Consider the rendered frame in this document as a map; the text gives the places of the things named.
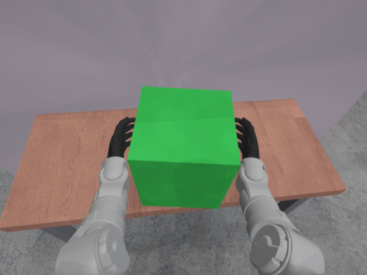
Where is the carton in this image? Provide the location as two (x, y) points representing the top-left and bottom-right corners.
(127, 87), (241, 209)

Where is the right robot forearm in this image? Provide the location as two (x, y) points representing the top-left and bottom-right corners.
(236, 158), (304, 244)

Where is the left robot forearm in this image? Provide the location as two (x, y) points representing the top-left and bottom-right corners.
(55, 156), (130, 271)

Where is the table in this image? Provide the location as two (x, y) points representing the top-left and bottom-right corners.
(0, 99), (347, 243)

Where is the left robot hand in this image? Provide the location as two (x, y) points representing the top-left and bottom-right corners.
(107, 117), (136, 158)

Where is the right robot hand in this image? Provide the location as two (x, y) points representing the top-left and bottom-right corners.
(235, 117), (260, 160)

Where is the right robot upper arm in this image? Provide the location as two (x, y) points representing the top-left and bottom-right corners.
(249, 223), (339, 275)

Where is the left robot upper arm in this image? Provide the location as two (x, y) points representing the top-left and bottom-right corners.
(56, 227), (130, 275)

